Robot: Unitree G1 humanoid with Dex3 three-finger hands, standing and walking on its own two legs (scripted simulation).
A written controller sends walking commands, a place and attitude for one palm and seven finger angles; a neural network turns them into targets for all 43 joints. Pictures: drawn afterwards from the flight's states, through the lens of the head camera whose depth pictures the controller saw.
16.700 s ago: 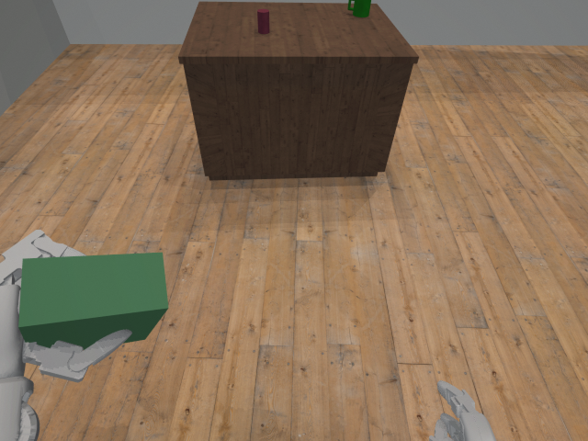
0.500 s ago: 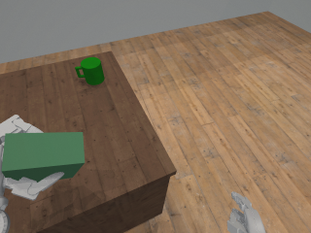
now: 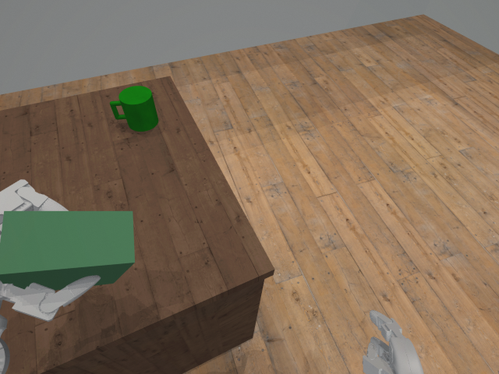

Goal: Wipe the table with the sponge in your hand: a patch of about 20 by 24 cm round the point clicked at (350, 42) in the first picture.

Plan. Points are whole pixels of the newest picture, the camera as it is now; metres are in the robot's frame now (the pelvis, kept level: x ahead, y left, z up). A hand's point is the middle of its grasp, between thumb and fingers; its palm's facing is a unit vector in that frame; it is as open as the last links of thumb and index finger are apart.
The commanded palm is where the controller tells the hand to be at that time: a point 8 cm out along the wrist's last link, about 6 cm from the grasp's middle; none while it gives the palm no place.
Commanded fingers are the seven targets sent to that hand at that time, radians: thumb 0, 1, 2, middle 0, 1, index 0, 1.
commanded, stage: shuffle to correct the standing spot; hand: left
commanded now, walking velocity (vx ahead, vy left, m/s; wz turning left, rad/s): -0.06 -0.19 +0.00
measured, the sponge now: (87, 253) +0.23 +0.21 +0.14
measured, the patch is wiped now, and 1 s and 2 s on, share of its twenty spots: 0.00 0.00 0.00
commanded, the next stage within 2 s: none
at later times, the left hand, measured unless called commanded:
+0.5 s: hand (35, 260) +0.21 +0.25 +0.16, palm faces +0.31 -0.86 -0.40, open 9.8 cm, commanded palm +0.15 +0.29 +0.18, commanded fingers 0.00 0.10 1.30 -1.20 -1.60 -1.20 -1.60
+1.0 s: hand (53, 249) +0.22 +0.24 +0.16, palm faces +0.30 -0.86 -0.42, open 9.8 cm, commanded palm +0.16 +0.28 +0.18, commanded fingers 0.00 0.10 1.30 -1.20 -1.60 -1.20 -1.60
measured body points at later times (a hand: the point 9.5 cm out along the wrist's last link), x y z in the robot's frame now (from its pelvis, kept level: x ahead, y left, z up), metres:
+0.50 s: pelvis -0.01 +0.01 +0.00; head +0.02 +0.02 +0.45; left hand +0.19 +0.29 +0.19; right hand +0.16 -0.22 -0.08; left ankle +0.02 +0.15 -0.73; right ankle -0.02 -0.07 -0.73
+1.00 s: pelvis +0.00 +0.00 +0.00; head +0.03 +0.01 +0.45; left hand +0.20 +0.28 +0.19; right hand +0.16 -0.24 -0.08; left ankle +0.02 +0.15 -0.73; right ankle -0.02 -0.07 -0.73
